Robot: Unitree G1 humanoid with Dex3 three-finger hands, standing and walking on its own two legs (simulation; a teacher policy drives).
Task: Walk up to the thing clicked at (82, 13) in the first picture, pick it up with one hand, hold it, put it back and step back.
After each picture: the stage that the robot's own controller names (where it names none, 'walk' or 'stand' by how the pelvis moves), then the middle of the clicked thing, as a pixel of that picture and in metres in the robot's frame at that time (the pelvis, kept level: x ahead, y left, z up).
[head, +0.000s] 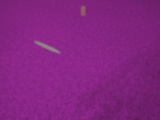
stand; (83, 10) +2.05 -0.04 -0.72
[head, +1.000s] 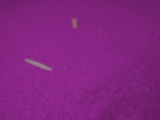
walk; (74, 23) +1.91 +0.20 -0.71
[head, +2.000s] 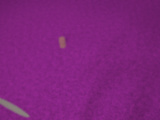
walk; (62, 42) +1.30 +0.30 -0.72
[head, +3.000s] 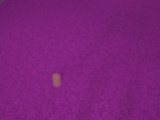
walk; (56, 80) +0.81 +0.23 -0.70
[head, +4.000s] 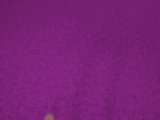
walk; out of the picture +0.44 +0.20 -0.71
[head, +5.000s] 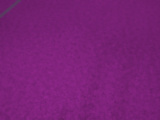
walk; out of the picture +0.38 +0.21 -0.72
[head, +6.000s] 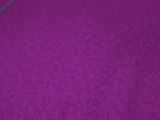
stand; out of the picture +0.34 +0.23 -0.69
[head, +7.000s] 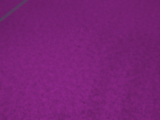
stand; out of the picture +0.34 +0.24 -0.72
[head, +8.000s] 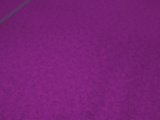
stand; out of the picture +0.34 +0.25 -0.72
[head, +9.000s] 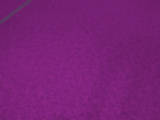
stand; out of the picture +0.34 +0.24 -0.72
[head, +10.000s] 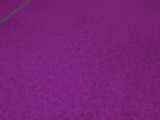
go down; out of the picture +0.33 +0.24 -0.72
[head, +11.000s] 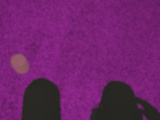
go down; (20, 64) +0.42 +0.26 -0.34
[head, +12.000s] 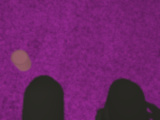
approach; (22, 61) +0.42 +0.26 -0.29
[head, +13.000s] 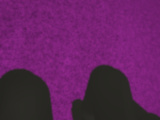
close in; out of the picture +0.40 +0.28 -0.22
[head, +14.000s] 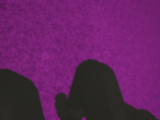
close; out of the picture +0.39 +0.30 -0.22
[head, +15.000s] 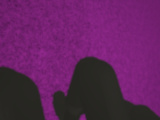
close; out of the picture +0.39 +0.30 -0.21
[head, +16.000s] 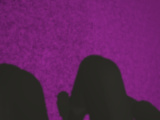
go down; out of the picture +0.39 +0.29 -0.20
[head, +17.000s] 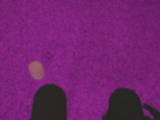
lift; (36, 70) +0.43 +0.24 -0.36
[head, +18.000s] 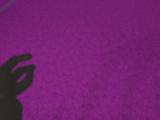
go down; out of the picture +0.36 +0.22 -0.66
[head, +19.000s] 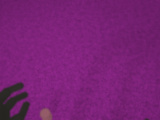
stand; (46, 115) +0.38 +0.23 -0.63
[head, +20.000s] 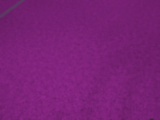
stand; out of the picture +0.37 +0.22 -0.65
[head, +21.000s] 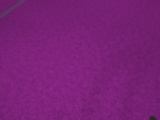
stand; out of the picture +0.36 +0.22 -0.65
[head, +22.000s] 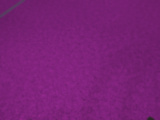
stand; out of the picture +0.38 +0.22 -0.66
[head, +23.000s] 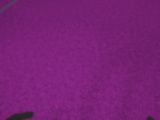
close; out of the picture +0.36 +0.22 -0.65
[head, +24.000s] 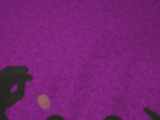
hold; (44, 101) +0.39 +0.23 -0.55
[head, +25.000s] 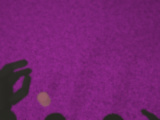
close; (44, 99) +0.40 +0.23 -0.54
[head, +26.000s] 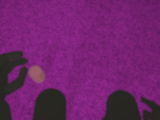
hold; (37, 74) +0.42 +0.24 -0.39
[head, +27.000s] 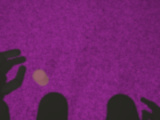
close; (41, 77) +0.42 +0.24 -0.42
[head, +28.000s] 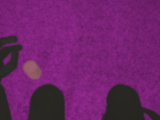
close; (32, 70) +0.43 +0.24 -0.34
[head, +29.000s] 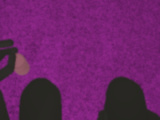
hold; (19, 64) +0.43 +0.26 -0.27
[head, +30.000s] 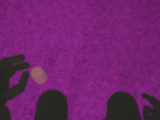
close; (39, 75) +0.42 +0.24 -0.40
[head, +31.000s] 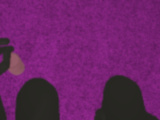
hold; (14, 64) +0.43 +0.26 -0.26
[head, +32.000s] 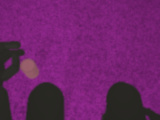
close; (30, 69) +0.44 +0.25 -0.32
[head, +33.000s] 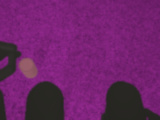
close; (28, 68) +0.44 +0.25 -0.31
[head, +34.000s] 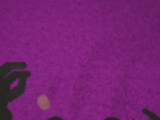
close; (43, 102) +0.40 +0.22 -0.55
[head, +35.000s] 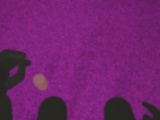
close; (40, 82) +0.43 +0.24 -0.44
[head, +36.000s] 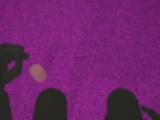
close; (38, 73) +0.44 +0.24 -0.38
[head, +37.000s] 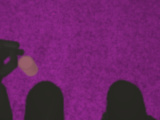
hold; (28, 66) +0.44 +0.25 -0.30
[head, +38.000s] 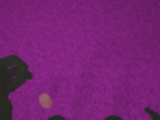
hold; (45, 100) +0.42 +0.23 -0.54
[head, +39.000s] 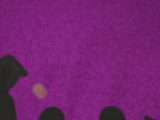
crouch; (40, 91) +0.41 +0.23 -0.51
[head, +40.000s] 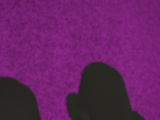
lower; out of the picture +0.42 +0.30 -0.23
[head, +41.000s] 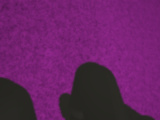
lower; out of the picture +0.42 +0.32 -0.22
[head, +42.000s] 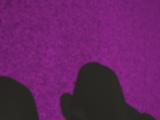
lower; out of the picture +0.42 +0.32 -0.22
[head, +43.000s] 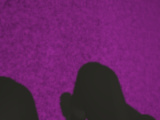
lower; out of the picture +0.42 +0.32 -0.22
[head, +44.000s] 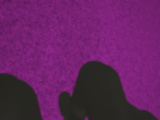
withdraw; out of the picture +0.42 +0.32 -0.22
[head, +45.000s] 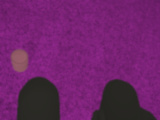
walk; (19, 61) +0.44 +0.25 -0.29
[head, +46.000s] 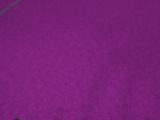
stand; out of the picture +0.38 +0.22 -0.65
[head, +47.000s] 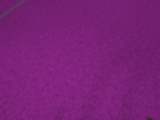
stand; out of the picture +0.39 +0.23 -0.66
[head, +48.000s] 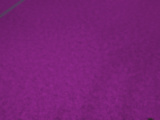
stand; out of the picture +0.39 +0.22 -0.66
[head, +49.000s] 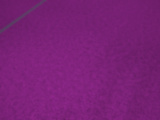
stand; out of the picture +0.41 +0.21 -0.72
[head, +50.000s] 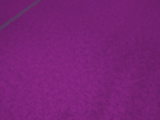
stand; out of the picture +0.38 +0.22 -0.72
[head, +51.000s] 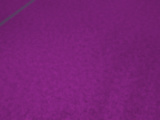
walk; out of the picture +0.37 +0.23 -0.72
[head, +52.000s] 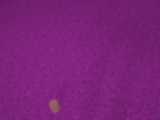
walk; (54, 106) +0.46 +0.22 -0.70
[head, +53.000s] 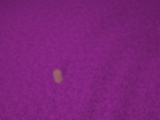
walk; (57, 76) +0.73 +0.21 -0.70
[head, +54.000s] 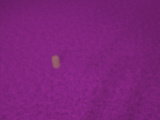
stand; (55, 61) +1.00 +0.27 -0.70
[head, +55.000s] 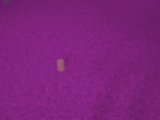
stand; (60, 65) +0.99 +0.21 -0.72
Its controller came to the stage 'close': yes
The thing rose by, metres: 0.01
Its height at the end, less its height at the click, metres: +0.00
